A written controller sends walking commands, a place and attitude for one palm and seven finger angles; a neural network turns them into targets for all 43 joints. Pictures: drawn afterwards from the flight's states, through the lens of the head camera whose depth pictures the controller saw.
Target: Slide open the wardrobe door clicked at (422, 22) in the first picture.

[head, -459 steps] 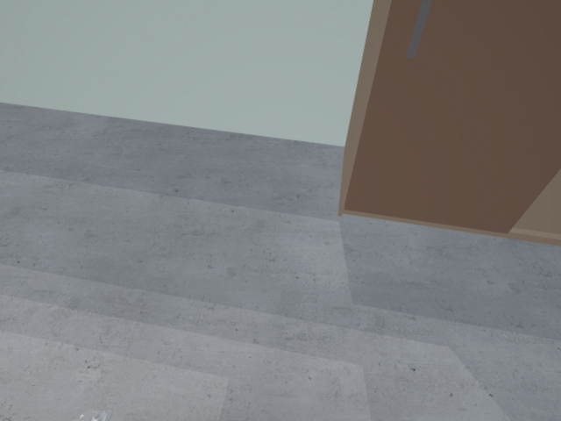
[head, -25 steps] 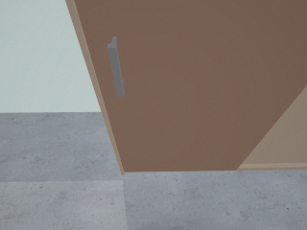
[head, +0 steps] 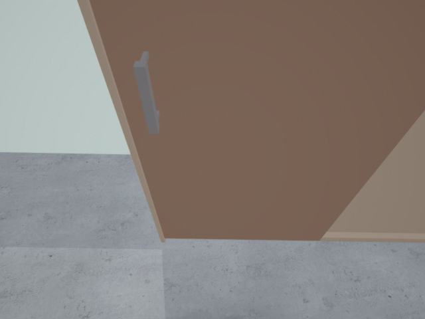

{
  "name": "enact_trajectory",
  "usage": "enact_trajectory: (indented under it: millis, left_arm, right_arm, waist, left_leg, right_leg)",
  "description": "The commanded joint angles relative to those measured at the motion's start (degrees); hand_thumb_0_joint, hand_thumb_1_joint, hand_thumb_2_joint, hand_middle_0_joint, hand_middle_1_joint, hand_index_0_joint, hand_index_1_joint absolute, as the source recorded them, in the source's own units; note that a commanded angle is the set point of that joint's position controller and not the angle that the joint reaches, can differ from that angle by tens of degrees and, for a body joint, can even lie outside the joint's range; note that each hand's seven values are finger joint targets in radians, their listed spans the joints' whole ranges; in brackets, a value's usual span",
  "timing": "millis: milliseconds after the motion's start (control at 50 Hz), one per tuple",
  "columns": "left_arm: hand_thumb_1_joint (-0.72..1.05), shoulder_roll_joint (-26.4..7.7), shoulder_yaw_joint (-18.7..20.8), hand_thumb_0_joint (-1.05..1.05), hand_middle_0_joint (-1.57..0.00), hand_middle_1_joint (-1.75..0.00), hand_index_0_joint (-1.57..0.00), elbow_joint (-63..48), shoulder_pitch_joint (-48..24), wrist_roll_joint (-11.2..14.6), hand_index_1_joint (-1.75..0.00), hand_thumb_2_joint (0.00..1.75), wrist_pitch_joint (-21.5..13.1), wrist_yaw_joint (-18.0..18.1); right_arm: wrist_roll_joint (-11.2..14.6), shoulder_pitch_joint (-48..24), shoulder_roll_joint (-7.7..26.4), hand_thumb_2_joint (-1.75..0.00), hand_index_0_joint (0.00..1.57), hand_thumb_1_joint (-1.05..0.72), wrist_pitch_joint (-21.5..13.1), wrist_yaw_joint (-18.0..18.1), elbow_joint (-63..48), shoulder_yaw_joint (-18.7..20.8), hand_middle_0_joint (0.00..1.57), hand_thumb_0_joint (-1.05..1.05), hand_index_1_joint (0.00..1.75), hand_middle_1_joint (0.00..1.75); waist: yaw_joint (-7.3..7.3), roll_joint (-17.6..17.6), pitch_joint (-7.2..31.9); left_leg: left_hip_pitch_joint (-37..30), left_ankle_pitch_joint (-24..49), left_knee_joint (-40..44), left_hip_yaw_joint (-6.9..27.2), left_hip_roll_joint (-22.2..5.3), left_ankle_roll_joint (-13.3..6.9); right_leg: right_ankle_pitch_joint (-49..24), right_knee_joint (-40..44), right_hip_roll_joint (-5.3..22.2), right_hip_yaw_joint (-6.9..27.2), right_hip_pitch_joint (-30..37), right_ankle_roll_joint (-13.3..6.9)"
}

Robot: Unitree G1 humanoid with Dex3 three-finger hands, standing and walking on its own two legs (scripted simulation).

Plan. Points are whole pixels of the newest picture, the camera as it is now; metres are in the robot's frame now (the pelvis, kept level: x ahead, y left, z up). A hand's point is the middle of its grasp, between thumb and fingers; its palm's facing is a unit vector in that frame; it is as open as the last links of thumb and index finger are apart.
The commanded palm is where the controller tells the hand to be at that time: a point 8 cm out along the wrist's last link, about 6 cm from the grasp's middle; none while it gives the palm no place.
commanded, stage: look again from close up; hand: left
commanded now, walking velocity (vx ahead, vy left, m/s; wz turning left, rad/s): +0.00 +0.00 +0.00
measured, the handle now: (149, 95) +0.53 +0.18 +0.13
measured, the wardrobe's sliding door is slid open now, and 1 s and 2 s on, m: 0.00 0.00 0.00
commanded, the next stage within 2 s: shuffle to correct the standing spot in 0.72 s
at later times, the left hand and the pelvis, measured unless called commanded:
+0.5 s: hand out of the picture +0.00 +0.16 -0.17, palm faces +0.04 -0.98 -0.20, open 7.4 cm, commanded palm none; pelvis -0.01 -0.02 +0.00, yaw +1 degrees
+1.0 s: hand out of the picture -0.02 +0.16 -0.18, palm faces +0.07 -0.98 -0.19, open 7.4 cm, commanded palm none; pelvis -0.01 -0.01 +0.00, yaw +1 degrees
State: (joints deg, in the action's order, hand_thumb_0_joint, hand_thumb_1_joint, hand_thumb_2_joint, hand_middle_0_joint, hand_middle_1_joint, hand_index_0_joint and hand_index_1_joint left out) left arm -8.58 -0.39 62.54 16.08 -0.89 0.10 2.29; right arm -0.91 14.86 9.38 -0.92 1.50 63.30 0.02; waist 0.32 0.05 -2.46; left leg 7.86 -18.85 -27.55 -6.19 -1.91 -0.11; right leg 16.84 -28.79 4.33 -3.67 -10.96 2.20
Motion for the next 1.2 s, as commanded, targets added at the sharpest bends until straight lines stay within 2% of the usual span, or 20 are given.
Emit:
enact_trajectory:
  millis: [0,240,500,700,800,840,880,940,980,1020,1040,1060,1080,1100,1120,1140,1160,1180]
  left_arm:
    - [0.9,-6.41,1.29,0.0,-0.2,-0.3,-0.2,-1.61,2.88,-0.12,-0.3,0.9,-1.11,0.02]
    - [0.9,-7.04,1.58,0.0,-0.2,-0.3,-0.2,-1.53,2.74,0.07,-0.3,0.9,-1.48,-0.14]
    - [0.9,-7.38,1.77,0.0,-0.2,-0.3,-0.2,-1.65,2.24,0.01,-0.3,0.9,-1.62,-0.23]
    - [0.9,-7.43,1.79,0.0,-0.2,-0.3,-0.2,-1.75,1.99,0.02,-0.3,0.9,-1.47,-0.35]
    - [0.9,-7.45,1.81,0.0,-0.2,-0.3,-0.2,-1.7,2.14,0.0,-0.3,0.9,-1.47,-0.41]
    - [0.9,-6.15,1.75,0.0,-0.2,-0.3,-0.2,-1.31,3.3,-0.13,-0.3,0.9,-1.15,-0.41]
    - [0.9,-6.66,2.2,0.0,-0.2,-0.3,-0.2,-1.33,3.89,-0.37,-0.3,0.9,-0.76,-0.58]
    - [0.9,-7.9,3.04,0.0,-0.2,-0.3,-0.2,-1.75,5.36,-0.51,-0.3,0.9,-0.38,-0.79]
    - [0.9,-8.69,3.7,0.0,-0.2,-0.3,-0.2,-1.88,6.95,-0.45,-0.3,0.9,-0.44,-0.75]
    - [0.9,-8.87,4.25,0.0,-0.2,-0.3,-0.2,-2.23,7.33,-0.51,-0.3,0.9,-0.58,-0.65]
    - [0.9,-8.53,4.34,0.0,-0.2,-0.3,-0.2,-2.6,6.48,-0.52,-0.3,0.9,-0.72,-0.69]
    - [0.9,-7.82,4.33,0.0,-0.2,-0.3,-0.2,-3.08,5.14,-0.54,-0.3,0.9,-0.8,-0.88]
    - [0.9,-6.38,4.1,0.0,-0.2,-0.3,-0.2,-3.65,4.2,-0.57,-0.3,0.9,-0.83,-1.12]
    - [0.9,-4.09,3.7,0.0,-0.2,-0.3,-0.2,-4.59,3.05,-0.66,-0.3,0.9,-0.81,-1.34]
    - [0.9,-1.73,3.16,0.0,-0.2,-0.3,-0.2,-5.81,1.05,-0.78,-0.3,0.9,-1.03,-1.37]
    - [0.9,-2.26,2.96,0.0,-0.2,-0.3,-0.2,-7.2,-1.86,-0.93,-0.3,0.9,-1.36,-1.23]
    - [0.9,-2.04,3.04,0.0,-0.2,-0.3,-0.2,-7.52,-2.28,-0.77,-0.3,0.9,-1.8,-1.29]
    - [0.9,-1.64,3.12,0.0,-0.2,-0.3,-0.2,-7.5,-3.42,-0.48,-0.3,0.9,-2.21,-1.49]
  right_arm:
    - [0.29,3.82,4.38,-0.9,0.2,-0.9,-0.52,0.37,-1.26,0.75,0.2,0.0,0.3,0.3]
    - [0.24,3.24,5.08,-0.9,0.2,-0.9,-0.7,0.39,-0.84,0.63,0.2,0.0,0.3,0.3]
    - [0.2,3.5,4.94,-0.9,0.2,-0.9,-0.68,0.38,-0.42,0.77,0.2,0.0,0.3,0.3]
    - [0.16,3.53,5.2,-0.9,0.2,-0.9,-0.7,0.33,-0.47,0.75,0.2,0.0,0.3,0.3]
    - [0.17,3.54,5.25,-0.9,0.2,-0.9,-0.75,0.32,-0.52,0.78,0.2,0.0,0.3,0.3]
    - [-0.11,5.15,4.02,-0.9,0.2,-0.9,-0.33,0.11,-0.08,0.39,0.2,0.0,0.3,0.3]
    - [-0.4,5.82,3.8,-0.9,0.2,-0.9,0.25,-0.19,-0.28,0.53,0.2,0.0,0.3,0.3]
    - [-0.64,6.16,3.07,-0.9,0.2,-0.9,0.73,-0.64,-1.09,0.62,0.2,0.0,0.3,0.3]
    - [-0.7,6.27,2.37,-0.9,0.2,-0.9,0.71,-0.84,-1.86,0.72,0.2,0.0,0.3,0.3]
    - [-0.62,7.21,1.56,-0.9,0.2,-0.9,0.44,-0.94,-2.16,0.85,0.2,0.0,0.3,0.3]
    - [-0.6,8.58,1.49,-0.9,0.2,-0.9,0.18,-0.98,-1.97,0.77,0.2,0.0,0.3,0.3]
    - [-0.54,10.68,1.26,-0.9,0.2,-0.9,-0.2,-1.01,-1.48,0.71,0.2,0.0,0.3,0.3]
    - [-0.49,13.19,2.08,-0.9,0.2,-0.9,-0.68,-0.86,-0.56,0.87,0.2,0.0,0.3,0.3]
    - [-0.64,16.64,4.53,-0.9,0.2,-0.9,-0.99,-0.53,0.68,1.43,0.2,0.0,0.3,0.3]
    - [-0.8,20.23,6.88,-0.9,0.2,-0.9,-1.32,0.05,1.85,1.81,0.2,0.0,0.3,0.3]
    - [-1.04,21.96,6.2,-0.9,0.2,-0.9,-1.47,0.62,2.28,1.59,0.2,0.0,0.3,0.3]
    - [-1.05,21.8,5.58,-0.9,0.2,-0.9,-1.84,0.93,2.15,1.31,0.2,0.0,0.3,0.3]
    - [-1.08,20.94,5.14,-0.9,0.2,-0.9,-2.21,1.0,1.77,1.22,0.2,0.0,0.3,0.3]
  waist:
    - [-0.23,-0.94,-1.02]
    - [0.07,-0.4,0.51]
    - [0.18,-1.21,-0.54]
    - [0.29,0.37,-1.3]
    - [0.35,-0.06,-1.38]
    - [0.4,-0.21,-0.9]
    - [0.52,-2.31,-2.84]
    - [1.12,-4.61,-6.27]
    - [1.4,-8.66,-7.06]
    - [0.85,-8.88,-7.32]
    - [-0.04,-7.72,-7.29]
    - [-1.01,-5.67,-6.68]
    - [-1.91,0.44,-6.09]
    - [-3.03,9.93,-6.24]
    - [-4.22,18.62,-6.19]
    - [-5.2,18.34,-7.51]
    - [-4.76,15.05,-6.29]
    - [-4.48,10.43,-5.95]
  left_leg:
    - [2.41,13.38,5.24,4.28,-4.05,-1.34]
    - [2.41,14.43,5.54,4.36,-4.39,-0.75]
    - [2.84,13.7,6.49,4.51,-4.58,-0.48]
    - [3.45,12.39,7.41,4.8,-4.69,-0.44]
    - [3.46,12.05,7.66,5.0,-4.77,-0.48]
    - [4.48,5.0,6.98,4.19,-3.87,-0.38]
    - [6.93,-2.77,5.61,3.21,-2.55,-0.59]
    - [10.92,-7.36,1.4,1.49,-0.53,-0.72]
    - [12.54,-6.1,-3.7,0.04,0.2,-0.72]
    - [11.82,-4.86,-6.01,-0.35,-0.02,-0.98]
    - [9.45,-3.93,-4.43,-0.17,-0.32,-1.11]
    - [6.73,-2.8,-1.04,0.6,-0.36,-1.32]
    - [3.54,0.54,2.6,3.39,-1.79,-1.96]
    - [1.1,2.47,6.94,10.83,-7.31,-4.09]
    - [-2.5,8.5,12.07,19.61,-13.45,-7.6]
    - [-7.33,19.36,12.89,24.18,-16.23,-11.56]
    - [-10.19,28.99,10.69,23.82,-17.71,-14.01]
    - [-9.91,35.3,8.95,22.4,-17.66,-14.79]
  right_leg:
    - [-15.63,4.59,2.95,3.58,0.67,-3.27]
    - [-16.64,5.35,3.12,3.31,2.0,-3.69]
    - [-15.55,6.34,2.96,3.11,2.01,-3.83]
    - [-11.87,7.23,2.66,3.18,1.32,-3.76]
    - [-10.96,7.49,2.61,3.22,1.11,-3.76]
    - [-1.97,7.64,2.63,3.44,1.08,-3.97]
    - [8.83,8.7,3.15,4.82,-0.65,-4.75]
    - [19.02,11.24,5.04,7.91,-3.14,-6.28]
    - [22.39,14.03,7.64,11.08,-3.93,-7.95]
    - [22.15,14.51,9.23,12.02,-5.4,-9.15]
    - [20.67,12.88,8.8,10.55,-7.47,-9.06]
    - [17.84,9.26,6.82,7.35,-8.57,-8.29]
    - [13.44,2.99,3.58,3.26,-9.97,-6.99]
    - [10.75,-6.42,-0.93,-2.4,-13.52,-5.17]
    - [12.58,-16.57,-3.86,-6.14,-19.51,-3.98]
    - [17.56,-24.59,-3.61,-3.59,-26.92,-4.31]
    - [17.59,-29.33,-1.74,-1.3,-29.41,-4.87]
    - [17.0,-30.3,-0.7,-0.49,-29.1,-5.04]
